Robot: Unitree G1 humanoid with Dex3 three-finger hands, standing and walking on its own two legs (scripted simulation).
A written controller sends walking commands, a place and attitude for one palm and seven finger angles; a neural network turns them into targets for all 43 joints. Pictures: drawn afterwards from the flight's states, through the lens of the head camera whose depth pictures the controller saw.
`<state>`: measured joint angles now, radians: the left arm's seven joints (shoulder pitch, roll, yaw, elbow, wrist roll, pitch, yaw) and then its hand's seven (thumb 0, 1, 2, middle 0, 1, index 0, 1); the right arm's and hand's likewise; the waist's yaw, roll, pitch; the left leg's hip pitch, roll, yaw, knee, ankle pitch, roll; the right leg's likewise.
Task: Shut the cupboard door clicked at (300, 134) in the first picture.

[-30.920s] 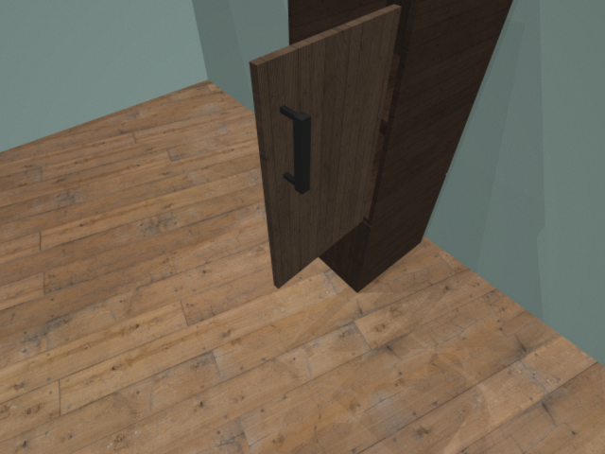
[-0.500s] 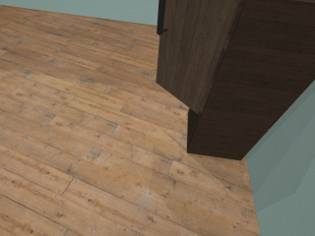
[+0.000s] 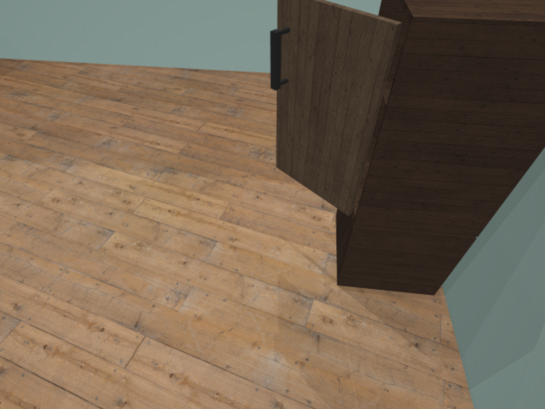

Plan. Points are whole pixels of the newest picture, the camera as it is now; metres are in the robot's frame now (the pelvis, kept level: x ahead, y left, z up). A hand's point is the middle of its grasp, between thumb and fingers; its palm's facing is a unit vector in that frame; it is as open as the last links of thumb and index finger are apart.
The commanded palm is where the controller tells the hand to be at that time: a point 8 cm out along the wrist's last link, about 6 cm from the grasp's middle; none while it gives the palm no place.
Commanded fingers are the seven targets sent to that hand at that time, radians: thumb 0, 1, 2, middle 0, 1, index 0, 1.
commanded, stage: let the arm hang, fingers relaxed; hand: left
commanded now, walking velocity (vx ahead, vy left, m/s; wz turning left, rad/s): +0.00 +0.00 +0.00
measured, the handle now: (280, 59) +0.97 +0.03 +0.08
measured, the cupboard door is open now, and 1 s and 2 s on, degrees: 51 51 51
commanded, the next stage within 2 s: look to check the result in 0.24 s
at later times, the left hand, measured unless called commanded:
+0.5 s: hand out of the picture +0.08 +0.23 -0.16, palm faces -0.01 -0.95 -0.31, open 7.4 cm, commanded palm none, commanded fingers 0.00 0.90 0.90 -0.20 -0.30 -0.20 -0.30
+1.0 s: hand out of the picture +0.10 +0.22 -0.16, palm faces +0.00 -0.95 -0.32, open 7.4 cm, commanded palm none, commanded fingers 0.00 0.90 0.90 -0.20 -0.30 -0.20 -0.30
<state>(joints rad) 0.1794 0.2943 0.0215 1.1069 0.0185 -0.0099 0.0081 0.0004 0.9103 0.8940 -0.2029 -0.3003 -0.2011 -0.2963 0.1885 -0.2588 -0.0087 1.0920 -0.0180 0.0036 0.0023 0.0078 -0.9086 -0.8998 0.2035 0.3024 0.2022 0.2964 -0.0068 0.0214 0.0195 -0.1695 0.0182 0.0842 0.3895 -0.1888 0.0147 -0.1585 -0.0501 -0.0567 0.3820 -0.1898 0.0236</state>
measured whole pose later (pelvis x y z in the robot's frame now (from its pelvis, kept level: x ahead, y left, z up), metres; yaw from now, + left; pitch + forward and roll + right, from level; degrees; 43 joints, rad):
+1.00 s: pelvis +0.04 -0.02 +0.00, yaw +1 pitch -1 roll +0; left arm 0.13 0.30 0.02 1.12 0.02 -0.02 0.01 0.00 0.91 0.89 -0.21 -0.30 -0.20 -0.30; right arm 0.12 -0.32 0.00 1.11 -0.02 0.00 0.00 0.01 -0.91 -0.90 0.20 0.30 0.20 0.30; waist -0.01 0.01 0.03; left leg -0.09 0.04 0.06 0.31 -0.19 -0.02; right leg -0.07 -0.03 -0.09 0.30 -0.21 0.00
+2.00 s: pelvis +0.02 -0.03 +0.00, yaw +37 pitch +1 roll +2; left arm 0.27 0.18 0.05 0.94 0.02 -0.01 0.02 0.00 0.91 0.89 -0.20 -0.30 -0.20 -0.30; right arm 0.23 -0.27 -0.10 0.93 -0.04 0.06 0.04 0.01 -0.91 -0.90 0.20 0.30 0.20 0.30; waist -0.04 0.02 0.04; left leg -0.59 0.00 -0.03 1.18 -0.26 -0.05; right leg -0.13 -0.06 -0.13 0.37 -0.27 -0.02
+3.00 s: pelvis +0.26 +0.29 +0.00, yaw +63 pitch +0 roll +0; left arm 0.26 0.16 0.08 0.98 0.03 -0.07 0.02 -0.02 0.95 0.89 -0.21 -0.30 -0.20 -0.30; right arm 0.32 -0.18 -0.06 1.04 -0.03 0.00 0.02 0.01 -0.91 -0.90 0.20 0.30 0.20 0.30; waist -0.05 0.01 0.06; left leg -0.58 0.07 0.01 1.15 -0.26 0.02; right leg -0.15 -0.06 -0.22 0.41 -0.26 -0.02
